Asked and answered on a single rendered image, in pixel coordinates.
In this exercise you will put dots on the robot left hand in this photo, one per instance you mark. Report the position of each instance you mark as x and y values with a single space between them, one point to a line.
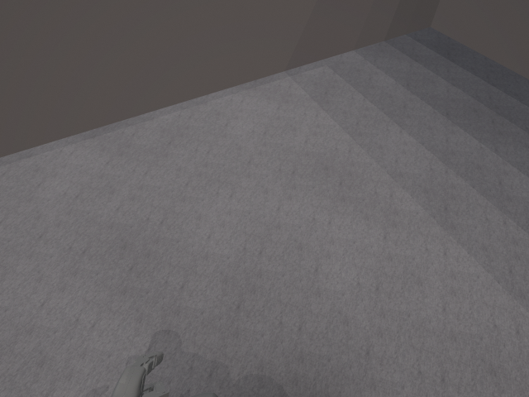
132 380

